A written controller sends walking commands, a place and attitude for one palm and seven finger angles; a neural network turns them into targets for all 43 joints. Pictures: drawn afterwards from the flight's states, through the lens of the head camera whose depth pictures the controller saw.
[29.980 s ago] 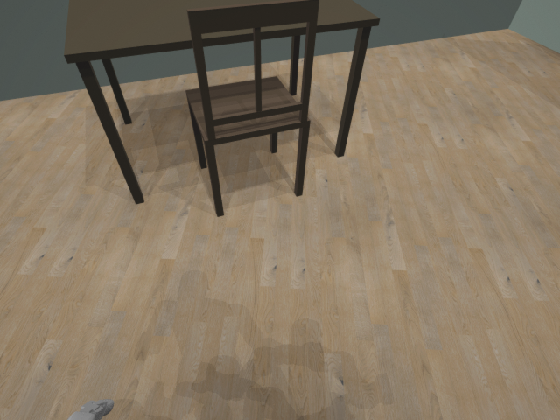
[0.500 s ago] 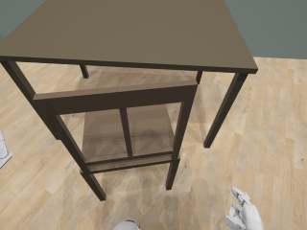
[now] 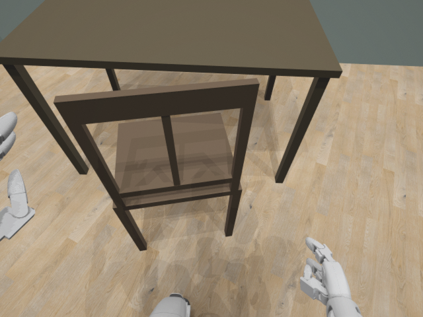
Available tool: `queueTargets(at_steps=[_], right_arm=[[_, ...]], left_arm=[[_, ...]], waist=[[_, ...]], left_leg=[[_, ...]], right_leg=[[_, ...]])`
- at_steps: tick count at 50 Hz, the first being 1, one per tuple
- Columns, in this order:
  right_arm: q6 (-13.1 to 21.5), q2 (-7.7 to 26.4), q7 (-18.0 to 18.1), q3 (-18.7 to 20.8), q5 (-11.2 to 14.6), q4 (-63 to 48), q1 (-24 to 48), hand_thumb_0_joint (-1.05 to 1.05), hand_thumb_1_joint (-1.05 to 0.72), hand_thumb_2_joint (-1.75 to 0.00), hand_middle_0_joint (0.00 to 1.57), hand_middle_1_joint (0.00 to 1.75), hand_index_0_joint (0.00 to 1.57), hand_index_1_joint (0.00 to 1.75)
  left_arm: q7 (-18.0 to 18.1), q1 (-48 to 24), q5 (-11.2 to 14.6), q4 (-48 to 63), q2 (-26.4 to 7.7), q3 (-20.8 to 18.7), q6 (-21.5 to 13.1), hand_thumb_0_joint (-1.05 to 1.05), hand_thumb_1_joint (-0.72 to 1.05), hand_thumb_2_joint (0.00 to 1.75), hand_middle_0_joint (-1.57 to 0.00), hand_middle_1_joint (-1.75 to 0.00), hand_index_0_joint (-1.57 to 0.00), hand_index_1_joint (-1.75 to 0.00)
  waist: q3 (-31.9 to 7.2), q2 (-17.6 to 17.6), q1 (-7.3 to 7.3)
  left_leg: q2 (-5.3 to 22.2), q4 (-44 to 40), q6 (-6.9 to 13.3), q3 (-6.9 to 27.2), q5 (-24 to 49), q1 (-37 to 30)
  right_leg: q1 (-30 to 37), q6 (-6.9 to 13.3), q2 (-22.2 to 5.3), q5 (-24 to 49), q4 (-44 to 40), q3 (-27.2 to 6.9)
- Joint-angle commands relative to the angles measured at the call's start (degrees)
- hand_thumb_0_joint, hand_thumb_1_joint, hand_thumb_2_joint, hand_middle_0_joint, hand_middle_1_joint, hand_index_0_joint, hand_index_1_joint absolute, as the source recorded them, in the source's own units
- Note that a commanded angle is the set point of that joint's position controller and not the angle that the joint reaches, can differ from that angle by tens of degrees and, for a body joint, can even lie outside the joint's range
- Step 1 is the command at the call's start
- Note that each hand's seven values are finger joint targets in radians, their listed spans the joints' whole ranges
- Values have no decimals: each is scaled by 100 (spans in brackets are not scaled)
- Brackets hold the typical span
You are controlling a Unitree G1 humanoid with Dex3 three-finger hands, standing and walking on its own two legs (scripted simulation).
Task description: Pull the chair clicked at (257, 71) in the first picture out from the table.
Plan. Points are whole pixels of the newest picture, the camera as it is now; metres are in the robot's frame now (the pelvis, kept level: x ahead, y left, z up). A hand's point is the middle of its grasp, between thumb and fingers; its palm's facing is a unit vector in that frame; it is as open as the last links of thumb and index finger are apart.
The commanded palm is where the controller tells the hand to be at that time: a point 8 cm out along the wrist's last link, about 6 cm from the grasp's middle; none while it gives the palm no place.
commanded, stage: stop stepping back and stand still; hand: left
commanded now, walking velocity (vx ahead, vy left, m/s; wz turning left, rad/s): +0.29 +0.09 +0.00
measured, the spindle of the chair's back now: (172, 154) +0.51 +0.16 -0.08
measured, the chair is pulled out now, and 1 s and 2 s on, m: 0.16 0.16 0.16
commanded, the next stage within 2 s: let the arm hang, fingers relaxed in 0.70 s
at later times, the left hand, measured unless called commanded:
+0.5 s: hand out of the picture +0.11 +0.29 +0.19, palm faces +0.57 -0.73 -0.38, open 7.4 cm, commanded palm +0.06 +0.31 +0.19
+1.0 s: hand out of the picture +0.10 +0.24 -0.10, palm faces +0.14 -0.94 -0.30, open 7.4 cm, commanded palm none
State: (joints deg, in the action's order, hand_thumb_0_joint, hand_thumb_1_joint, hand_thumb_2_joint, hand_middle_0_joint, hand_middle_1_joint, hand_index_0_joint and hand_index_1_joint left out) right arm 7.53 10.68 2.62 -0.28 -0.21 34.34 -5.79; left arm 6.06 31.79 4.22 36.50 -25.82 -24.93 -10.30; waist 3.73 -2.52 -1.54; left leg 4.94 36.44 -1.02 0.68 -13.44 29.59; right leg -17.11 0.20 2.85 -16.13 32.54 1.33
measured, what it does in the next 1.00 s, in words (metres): steps on the spot: left foot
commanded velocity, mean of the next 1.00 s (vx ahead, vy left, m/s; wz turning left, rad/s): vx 0.09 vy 0.01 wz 0.00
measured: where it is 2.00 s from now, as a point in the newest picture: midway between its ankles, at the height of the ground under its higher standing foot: outside the picture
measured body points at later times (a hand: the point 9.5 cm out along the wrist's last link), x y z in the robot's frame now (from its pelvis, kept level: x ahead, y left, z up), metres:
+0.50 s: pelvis -0.07 +0.01 +0.01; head -0.10 +0.01 +0.46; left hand +0.07 +0.33 +0.21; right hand +0.10 -0.22 -0.08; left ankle -0.08 +0.14 -0.72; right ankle +0.00 -0.12 -0.72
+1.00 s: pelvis -0.04 +0.02 +0.00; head -0.04 +0.01 +0.45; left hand +0.09 +0.29 -0.08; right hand +0.09 -0.23 -0.13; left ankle -0.08 +0.14 -0.72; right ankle +0.01 -0.12 -0.72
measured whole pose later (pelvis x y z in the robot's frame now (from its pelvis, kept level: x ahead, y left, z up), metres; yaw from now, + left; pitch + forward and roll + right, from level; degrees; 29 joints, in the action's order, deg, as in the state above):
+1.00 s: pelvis -0.04 +0.02 +0.00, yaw +5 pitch +1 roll +1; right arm 1.3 14.5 -0.3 1.6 -1.9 47.9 -11.5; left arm 0.9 14.6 -1.7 -30.7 -12.6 -4.7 3.2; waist -1.0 -1.5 1.8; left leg -0.8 37.6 0.1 0.4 -22.0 16.3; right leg -22.2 -2.2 -4.5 -16.4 38.0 1.2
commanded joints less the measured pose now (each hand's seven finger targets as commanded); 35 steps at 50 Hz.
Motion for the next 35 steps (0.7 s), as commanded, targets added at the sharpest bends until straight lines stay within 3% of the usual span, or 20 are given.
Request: queueTargets(at_steps=[1,2,4,7,8,10,11,12,13,14,16,19,21,24,26,28,30,31,32,35], right_arm=[[58,767,116,588,210,-607,160,0,-90,-90,20,30,20,30],[-60,620,117,451,198,-642,189,0,-90,-90,20,30,20,30],[-192,507,147,236,202,-878,384,0,-90,-90,20,30,20,30],[-78,725,288,272,175,-756,179,0,-90,-90,20,30,20,30],[46,804,307,315,141,-743,44,0,-90,-90,20,30,20,30],[241,994,321,402,133,-776,-65,0,-90,-90,20,30,20,30],[261,1037,309,431,189,-849,-58,0,-90,-90,20,30,20,30],[283,1127,268,493,224,-849,-173,0,-90,-90,20,30,20,30],[287,915,228,378,173,-742,-14,0,-90,-90,20,30,20,30],[301,917,219,349,145,-686,9,0,-90,-90,20,30,20,30],[361,963,217,340,171,-580,-51,0,-90,-90,20,30,20,30],[391,953,226,373,163,-488,-219,0,-90,-90,20,30,20,30],[321,945,260,355,156,-445,-277,0,-90,-90,20,30,20,30],[229,905,226,284,132,-444,-284,0,-90,-90,20,30,20,30],[222,907,219,259,120,-484,-191,0,-90,-90,20,30,20,30],[237,872,217,205,114,-564,-77,0,-90,-90,20,30,20,30],[271,841,209,188,143,-612,8,0,-90,-90,20,30,20,30],[285,836,217,200,147,-630,-4,0,-90,-90,20,30,20,30],[310,783,207,185,126,-639,-1,0,-90,-90,20,30,20,30],[402,782,155,215,68,-584,-72,0,-90,-90,20,30,20,30]], left_arm=[[205,132,78,321,-885,-790,-93,0,90,90,-20,-30,-20,-30],[227,371,32,72,-807,-793,65,0,90,90,-20,-30,-20,-30],[317,371,-31,47,-824,-796,131,0,90,90,-20,-30,-20,-30],[463,259,-96,139,-835,-705,0,0,90,90,-20,-30,-20,-30],[500,178,-114,457,-825,-612,-61,0,90,90,-20,-30,-20,-30],[555,57,-134,1024,-890,-570,-147,0,90,90,-20,-30,-20,-30],[561,208,-130,1054,-920,-580,-112,0,90,90,-20,-30,-20,-30],[516,283,-134,1232,-1007,-637,-81,0,90,90,-20,-30,-20,-30],[496,233,-161,1297,-1024,-688,-116,0,90,90,-20,-30,-20,-30],[500,16,-198,1373,-991,-685,-160,0,90,90,-20,-30,-20,-30],[511,-448,-244,1128,-968,-652,-196,0,90,90,-20,-30,-20,-30],[504,-572,-232,162,-714,-509,-145,0,90,90,-20,-30,-20,-30],[479,-574,-213,-397,-544,-336,-30,0,90,90,-20,-30,-20,-30],[445,-905,-212,-429,-492,-197,21,0,90,90,-20,-30,-20,-30],[444,-1008,-215,-196,-528,-172,4,0,90,90,-20,-30,-20,-30],[451,-1050,-246,125,-553,-180,-18,0,90,90,-20,-30,-20,-30],[460,-900,-310,232,-616,-237,-14,0,90,90,-20,-30,-20,-30],[474,-930,-336,376,-775,-352,-30,0,90,90,-20,-30,-20,-30],[474,-968,-340,483,-788,-355,-55,0,90,90,-20,-30,-20,-30],[456,-788,-244,649,-859,-507,-147,0,90,90,-20,-30,-20,-30]], waist=[[-1023,1683,89],[-1195,1350,221],[-1202,1016,295],[-959,703,281],[-956,508,281],[-988,-272,174],[-1093,-497,153],[-1306,-460,112],[-1021,-1055,137],[-607,-1263,127],[-200,-896,154],[-179,126,181],[56,515,237],[-178,659,273],[-308,284,262],[-237,-341,197],[17,-522,128],[118,-610,124],[196,-350,113],[-239,106,129]], left_leg=[[-580,3803,-164,239,-1501,-561],[-420,3614,-128,340,-1318,-250],[-156,1839,-4,242,-1210,-529],[-440,-825,197,-319,-1019,-1452],[-321,-1352,272,-331,-926,-1623],[402,-1621,605,562,-125,-1710],[656,-1410,675,796,781,-1897],[714,-1226,602,637,1413,-2093],[491,-1524,556,662,596,-1540],[419,-1777,523,634,-220,-1012],[263,-1838,482,396,-1579,-454],[-76,-1217,407,50,-2252,-714],[-242,-752,380,-75,-2324,-874],[-216,-631,448,-34,-1790,-1054],[-76,-1049,496,243,-1550,-1133],[205,-1800,557,681,-2255,-802],[253,-2096,556,691,-2955,-133],[170,-2042,527,573,-2813,-102],[74,-1824,485,451,-2407,-178],[-243,-1081,321,3,-1107,-962]], right_leg=[[-1082,1344,-2495,674,-2037,-2031],[-502,1216,-2322,1375,-1485,-1529],[-61,742,-1946,1690,-939,-884],[-76,308,-1496,62,-956,-693],[123,219,-1379,96,-832,-619],[264,-47,-871,499,-309,-293],[211,-142,-657,661,-78,-57],[312,-145,-548,809,138,74],[245,-167,-586,151,-45,128],[395,-137,-522,-95,-143,177],[633,-103,-497,-198,-378,89],[184,9,-577,-1239,-1115,-321],[-464,183,-720,-2114,-1512,-663],[-295,227,-766,-1650,-1255,-623],[-32,143,-631,-1024,-860,-405],[212,-35,-348,-859,-452,-33],[558,-106,-265,-816,-360,11],[571,-96,-267,-704,-423,-3],[538,-66,-338,-550,-640,-104],[437,76,-664,-209,-1188,-530]])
